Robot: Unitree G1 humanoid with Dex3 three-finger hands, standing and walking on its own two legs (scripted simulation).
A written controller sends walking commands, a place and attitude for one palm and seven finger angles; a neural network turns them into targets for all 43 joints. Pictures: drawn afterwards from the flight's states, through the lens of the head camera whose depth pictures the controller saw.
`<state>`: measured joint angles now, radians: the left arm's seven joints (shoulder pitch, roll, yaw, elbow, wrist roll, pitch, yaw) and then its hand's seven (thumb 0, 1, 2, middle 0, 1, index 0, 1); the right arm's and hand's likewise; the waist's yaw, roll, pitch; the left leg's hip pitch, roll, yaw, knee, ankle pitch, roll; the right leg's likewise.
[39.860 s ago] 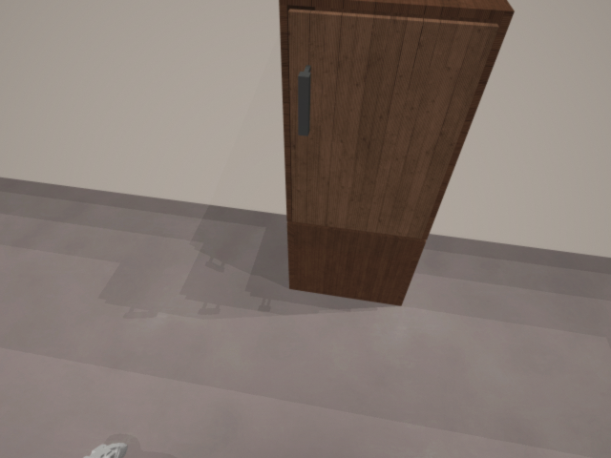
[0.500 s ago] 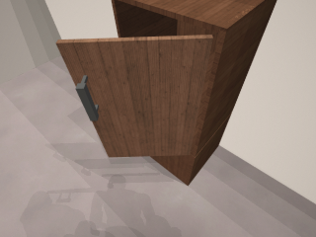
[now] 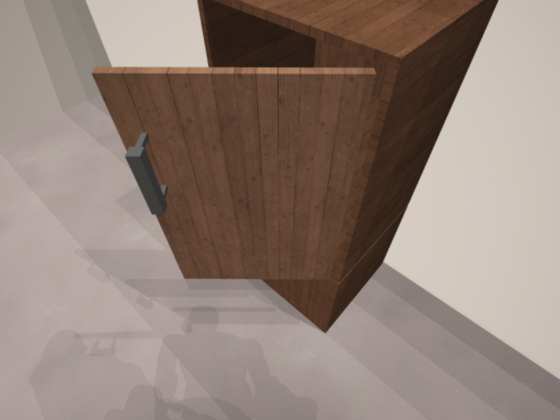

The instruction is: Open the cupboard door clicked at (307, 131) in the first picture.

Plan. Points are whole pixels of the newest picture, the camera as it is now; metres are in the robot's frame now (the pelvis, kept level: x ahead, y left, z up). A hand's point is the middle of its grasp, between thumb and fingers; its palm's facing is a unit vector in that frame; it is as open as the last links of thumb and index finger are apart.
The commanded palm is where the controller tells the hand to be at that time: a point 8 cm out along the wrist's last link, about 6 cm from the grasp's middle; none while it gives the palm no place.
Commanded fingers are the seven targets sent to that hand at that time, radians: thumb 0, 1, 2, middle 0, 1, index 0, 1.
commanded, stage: shuffle to correct the standing spot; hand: left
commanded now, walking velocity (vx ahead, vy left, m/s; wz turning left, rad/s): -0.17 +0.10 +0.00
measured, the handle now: (151, 174) +0.47 +0.26 +0.07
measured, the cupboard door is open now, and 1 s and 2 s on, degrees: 42 42 42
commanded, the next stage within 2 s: come to a stop and stand still in 0.08 s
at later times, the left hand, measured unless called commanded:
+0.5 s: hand out of the picture -0.02 +0.22 -0.17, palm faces +0.02 -0.98 -0.19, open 7.4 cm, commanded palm none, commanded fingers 0.00 0.90 0.90 -0.20 -0.30 -0.20 -0.30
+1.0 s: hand out of the picture -0.02 +0.18 -0.19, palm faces +0.06 -0.98 -0.19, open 7.3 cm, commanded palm none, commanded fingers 0.00 0.90 0.90 -0.20 -0.30 -0.20 -0.30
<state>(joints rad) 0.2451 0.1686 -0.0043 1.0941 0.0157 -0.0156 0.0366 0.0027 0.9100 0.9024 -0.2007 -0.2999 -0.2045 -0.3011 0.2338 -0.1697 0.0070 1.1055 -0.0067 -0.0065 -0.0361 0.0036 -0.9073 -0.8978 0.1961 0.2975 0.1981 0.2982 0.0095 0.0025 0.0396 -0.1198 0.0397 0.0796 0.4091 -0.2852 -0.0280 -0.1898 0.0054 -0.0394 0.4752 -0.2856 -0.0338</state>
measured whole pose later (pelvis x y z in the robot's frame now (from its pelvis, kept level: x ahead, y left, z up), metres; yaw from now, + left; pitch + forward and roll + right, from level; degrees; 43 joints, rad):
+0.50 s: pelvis -0.05 +0.04 +0.00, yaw +1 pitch +1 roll +0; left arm 0.25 0.19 0.04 1.04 0.04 0.03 0.01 0.00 0.91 0.90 -0.20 -0.30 -0.20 -0.30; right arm 0.31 -0.12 0.00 1.06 -0.03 0.00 -0.03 0.00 -0.91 -0.90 0.20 0.30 0.20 0.30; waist -0.01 -0.03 0.00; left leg -0.22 0.00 0.09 0.41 -0.21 0.04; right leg -0.34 -0.01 -0.03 0.86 -0.45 -0.02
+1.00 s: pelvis -0.03 +0.01 -0.01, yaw +1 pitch -1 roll -1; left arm 0.33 0.16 0.01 1.02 0.03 -0.01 0.05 0.01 0.93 0.90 -0.20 -0.30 -0.20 -0.30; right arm 0.23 -0.16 -0.03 1.03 -0.01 0.00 -0.04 0.01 -0.91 -0.90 0.19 0.30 0.20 0.30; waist 0.01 -0.02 -0.01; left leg -0.24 0.06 0.05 0.61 -0.34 -0.02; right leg -0.15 0.02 -0.08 0.55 -0.38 -0.03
